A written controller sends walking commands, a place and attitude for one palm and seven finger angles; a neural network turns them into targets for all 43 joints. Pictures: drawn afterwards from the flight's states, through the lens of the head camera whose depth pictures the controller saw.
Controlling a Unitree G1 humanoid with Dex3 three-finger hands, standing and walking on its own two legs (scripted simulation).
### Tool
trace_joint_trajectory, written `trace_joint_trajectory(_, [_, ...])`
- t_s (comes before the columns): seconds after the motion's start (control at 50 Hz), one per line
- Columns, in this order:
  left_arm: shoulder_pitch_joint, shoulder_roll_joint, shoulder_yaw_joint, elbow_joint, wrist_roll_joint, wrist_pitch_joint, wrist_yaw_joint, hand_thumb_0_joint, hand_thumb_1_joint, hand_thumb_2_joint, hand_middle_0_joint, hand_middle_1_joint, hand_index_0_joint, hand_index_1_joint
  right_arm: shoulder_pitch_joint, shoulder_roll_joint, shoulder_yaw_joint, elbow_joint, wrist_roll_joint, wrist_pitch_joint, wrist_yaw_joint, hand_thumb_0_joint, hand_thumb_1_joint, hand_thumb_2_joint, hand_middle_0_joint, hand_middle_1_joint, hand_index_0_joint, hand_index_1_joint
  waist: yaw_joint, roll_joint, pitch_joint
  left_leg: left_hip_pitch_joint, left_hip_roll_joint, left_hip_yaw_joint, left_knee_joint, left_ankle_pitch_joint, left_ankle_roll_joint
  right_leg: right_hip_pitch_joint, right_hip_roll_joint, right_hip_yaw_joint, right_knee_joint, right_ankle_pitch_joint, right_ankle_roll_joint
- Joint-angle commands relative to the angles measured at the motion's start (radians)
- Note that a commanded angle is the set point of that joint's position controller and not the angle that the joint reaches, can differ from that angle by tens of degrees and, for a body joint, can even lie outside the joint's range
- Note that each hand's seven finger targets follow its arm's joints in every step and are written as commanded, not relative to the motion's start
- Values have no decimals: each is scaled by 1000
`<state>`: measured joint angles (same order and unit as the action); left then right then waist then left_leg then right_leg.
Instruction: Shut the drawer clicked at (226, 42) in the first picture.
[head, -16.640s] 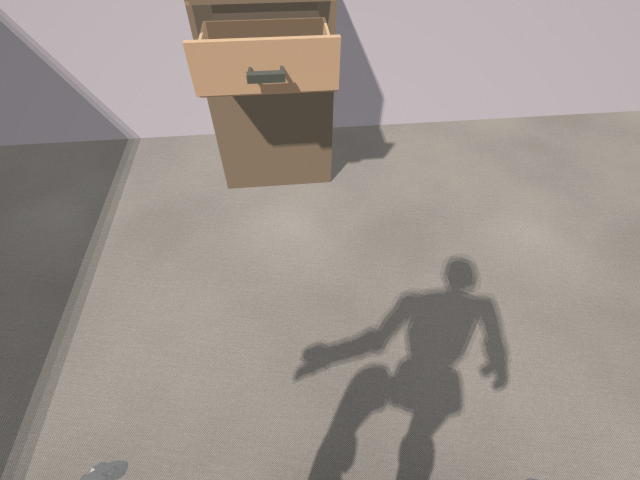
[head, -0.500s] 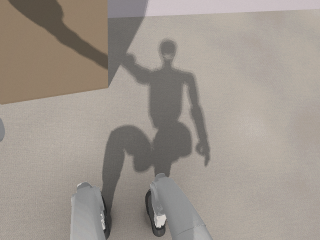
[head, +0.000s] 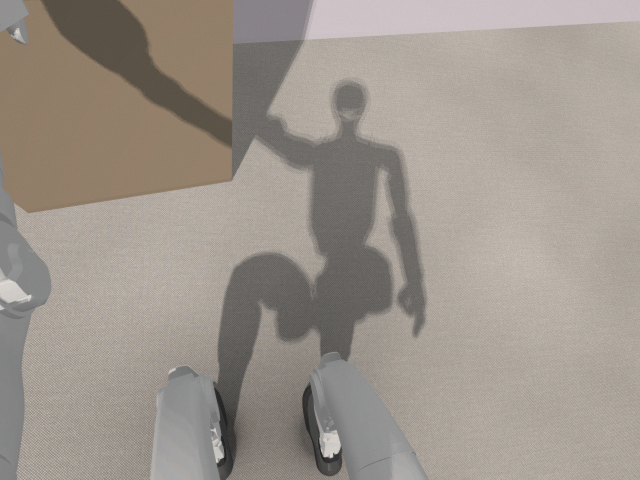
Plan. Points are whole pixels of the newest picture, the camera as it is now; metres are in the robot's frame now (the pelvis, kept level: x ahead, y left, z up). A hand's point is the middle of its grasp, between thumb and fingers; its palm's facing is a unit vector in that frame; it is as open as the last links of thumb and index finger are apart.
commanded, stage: pull the fist back off the drawer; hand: left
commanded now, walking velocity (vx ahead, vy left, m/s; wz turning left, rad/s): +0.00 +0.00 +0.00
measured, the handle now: out of the picture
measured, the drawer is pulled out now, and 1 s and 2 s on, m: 0.00 0.00 0.00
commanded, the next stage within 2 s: draw the hand back to the body in 0.16 s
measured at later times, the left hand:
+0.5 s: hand out of the picture +0.53 +0.22 +0.11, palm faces +0.14 -0.99 -0.05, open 3.3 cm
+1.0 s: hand out of the picture +0.35 +0.24 +0.21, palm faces +0.32 -0.91 -0.26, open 3.3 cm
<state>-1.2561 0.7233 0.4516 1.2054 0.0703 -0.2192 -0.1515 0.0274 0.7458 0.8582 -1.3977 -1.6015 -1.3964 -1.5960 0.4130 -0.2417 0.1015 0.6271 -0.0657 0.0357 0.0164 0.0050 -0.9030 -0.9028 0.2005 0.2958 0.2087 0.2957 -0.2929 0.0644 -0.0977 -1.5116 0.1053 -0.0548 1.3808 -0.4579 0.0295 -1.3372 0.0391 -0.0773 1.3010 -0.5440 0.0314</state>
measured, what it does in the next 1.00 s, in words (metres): rises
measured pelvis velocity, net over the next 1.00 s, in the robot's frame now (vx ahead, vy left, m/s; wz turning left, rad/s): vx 0.06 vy -0.01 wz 0.10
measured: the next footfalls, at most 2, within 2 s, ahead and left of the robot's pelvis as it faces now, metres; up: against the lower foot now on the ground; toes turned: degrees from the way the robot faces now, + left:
none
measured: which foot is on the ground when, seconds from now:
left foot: down 0.00-1.00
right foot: down 0.00-1.00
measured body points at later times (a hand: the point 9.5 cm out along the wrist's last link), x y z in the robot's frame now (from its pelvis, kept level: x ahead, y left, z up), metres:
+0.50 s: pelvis +0.05 -0.01 +0.06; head +0.20 +0.01 +0.48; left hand +0.52 +0.27 +0.12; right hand +0.08 -0.27 -0.06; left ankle +0.07 +0.11 -0.59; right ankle +0.03 -0.15 -0.59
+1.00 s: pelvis +0.06 -0.01 +0.13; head +0.08 -0.03 +0.58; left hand +0.33 +0.28 +0.23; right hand +0.27 -0.23 +0.05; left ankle +0.07 +0.11 -0.59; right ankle +0.03 -0.15 -0.59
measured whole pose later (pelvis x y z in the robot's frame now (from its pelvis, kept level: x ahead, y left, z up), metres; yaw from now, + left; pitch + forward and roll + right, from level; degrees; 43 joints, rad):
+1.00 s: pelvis +0.06 -0.01 +0.13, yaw +6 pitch +4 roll -1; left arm -0.03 0.31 0.16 0.21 -0.07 -0.07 0.06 0.02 0.90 0.90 -1.40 -1.60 -1.40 -1.60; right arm 0.17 -0.25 0.04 0.53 0.05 0.08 -0.09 0.01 -0.91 -0.90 0.20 0.30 0.20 0.30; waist 0.01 0.05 -0.06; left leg -0.43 0.04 0.03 0.66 -0.30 0.00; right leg -0.31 -0.02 -0.02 0.62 -0.39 0.01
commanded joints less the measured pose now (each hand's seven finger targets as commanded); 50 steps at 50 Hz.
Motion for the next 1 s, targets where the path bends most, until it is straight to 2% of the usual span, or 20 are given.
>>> trace_joint_trajectory(0.0, [-371,207,25,-288,-42,-88,13,0,900,900,-1400,-1600,-1400,-1600,223,-228,-104,-16,6,2,-1,0,-900,-900,200,300,200,300,29,273,-654,835,-19,-95,-175,287,-3,95,40,-25,-180,194,-62])
trace_joint_trajectory(0.04, [-332,146,-2,-294,-56,-101,6,0,900,900,-1400,-1600,-1400,-1600,213,-221,-108,-15,8,4,3,0,-900,-900,200,300,200,300,30,267,-628,841,-22,-88,-182,295,-4,97,40,-21,-188,202,-62])
trace_joint_trajectory(0.08, [-346,138,1,-277,-67,-110,7,0,900,900,-1400,-1600,-1400,-1600,213,-221,-114,-1,11,7,-1,0,-900,-900,200,300,200,300,14,212,-598,814,-23,-77,-178,294,2,118,40,-18,-203,213,-55])
trace_joint_trajectory(0.16, [-342,137,13,-301,-73,-153,12,0,900,900,-1400,-1600,-1400,-1600,211,-216,-121,9,9,9,0,0,-900,-900,200,300,200,300,32,237,-618,846,-28,-65,-171,373,1,149,38,-9,-205,263,-60])
trace_joint_trajectory(0.18, [-322,102,-10,-303,-75,-163,10,0,900,900,-1400,-1600,-1400,-1600,208,-211,-124,8,9,12,4,0,-900,-900,200,300,200,300,32,234,-626,864,-30,-65,-170,401,-1,152,39,-9,-206,280,-60])
trace_joint_trajectory(0.24, [-274,90,-9,-217,-77,-168,7,0,900,900,-1400,-1600,-1400,-1600,214,-211,-122,17,9,25,6,0,-900,-900,200,300,200,300,25,182,-563,812,-35,-51,-162,403,6,173,40,-4,-211,302,-57])
trace_joint_trajectory(0.3, [-98,122,40,-387,-108,-170,-10,0,900,900,-1400,-1600,-1400,-1600,186,-206,-136,-44,27,44,11,0,-900,-900,200,300,200,300,120,220,-727,911,-47,-17,-204,516,1,356,37,12,-230,438,-60])
trace_joint_trajectory(0.36, [107,78,37,-573,-158,-147,-25,0,900,900,-1400,-1600,-1400,-1600,156,-193,-149,-89,56,49,20,0,-900,-900,200,300,200,300,165,189,-792,986,-59,3,-253,610,1,509,40,20,-271,587,-53])
trace_joint_trajectory(0.38, [152,60,36,-613,-180,-131,-27,0,900,900,-1400,-1600,-1400,-1600,149,-190,-151,-96,64,49,19,0,-900,-900,200,300,200,300,163,124,-765,964,-65,14,-273,587,6,572,41,22,-298,619,-45])
trace_joint_trajectory(0.42, [220,28,20,-721,-212,-115,-29,0,900,900,-1400,-1600,-1400,-1600,122,-185,-155,-114,81,44,11,0,-900,-900,200,300,200,300,171,81,-724,957,-74,33,-316,559,9,664,40,27,-338,667,-39])
trace_joint_trajectory(0.46, [270,-9,2,-811,-238,-119,-19,0,900,900,-1400,-1600,-1400,-1600,101,-178,-157,-114,89,29,0,0,-900,-900,200,300,200,300,175,94,-689,1004,-78,42,-348,564,8,695,37,32,-374,696,-38])
trace_joint_trajectory(0.58, [485,-201,-140,-766,-272,-126,-27,0,900,900,-1400,-1600,-1400,-1600,34,-167,-155,-105,104,9,-16,0,-900,-900,200,300,200,300,164,37,-395,1045,-82,48,-456,463,5,678,36,15,-474,572,-38])
trace_joint_trajectory(0.7, [662,-222,-155,-897,-322,-116,-72,0,900,900,-1400,-1600,-1400,-1600,-69,-161,-148,-170,117,-2,-26,0,-900,-900,200,300,200,300,220,53,-361,1136,-91,49,-533,473,4,783,23,13,-527,581,-45])
trace_joint_trajectory(0.74, [715,-198,-128,-916,-341,-105,-76,0,900,900,-1400,-1600,-1400,-1600,-102,-161,-139,-188,120,-7,-33,0,-900,-900,200,300,200,300,230,1,-300,1102,-98,55,-557,420,11,824,21,18,-548,574,-45])
trace_joint_trajectory(0.76, [750,-109,-159,-989,-199,-59,36,0,900,900,-1400,-1600,-1400,-1600,-201,-141,-139,-211,118,17,-52,0,-900,-900,200,300,200,300,283,-14,-311,1166,-107,83,-621,392,7,847,-3,61,-621,540,-52])
trace_joint_trajectory(0.78, [792,-173,-179,-1034,-194,-23,95,0,900,900,-1400,-1600,-1400,-1600,-207,-131,-135,-233,118,23,-67,0,-900,-900,200,300,200,300,262,-16,-276,1185,-104,83,-659,371,6,869,-7,53,-648,514,-50])
trace_joint_trajectory(0.8, [820,-193,-204,-1088,-177,4,134,0,900,900,-1400,-1600,-1400,-1600,-226,-129,-132,-234,120,24,-75,0,-900,-900,200,300,200,300,269,20,-266,1211,-102,83,-684,362,3,896,-11,51,-665,493,-52])
trace_joint_trajectory(0.84, [841,-166,-186,-1162,-159,42,190,0,900,900,-1400,-1600,-1400,-1600,-255,-130,-124,-238,115,21,-95,0,-900,-900,200,300,200,300,268,-3,-238,1253,-103,79,-725,362,8,934,-6,47,-711,487,-53])
trace_joint_trajectory(0.94, [935,-193,-203,-1275,-146,89,249,0,900,900,-1400,-1600,-1400,-1600,-314,-124,-108,-228,107,-13,-120,0,-900,-900,200,300,200,300,280,-43,-154,1349,-102,71,-835,340,9,1009,-9,42,-818,445,-49])
trace_joint_trajectory(0.98, [1005,-231,-226,-1331,-141,97,257,0,900,900,-1400,-1600,-1400,-1600,-326,-114,-99,-225,105,-28,-118,0,-900,-900,200,300,200,300,291,7,-131,1394,-100,66,-876,356,3,1045,-14,36,-842,448,-54])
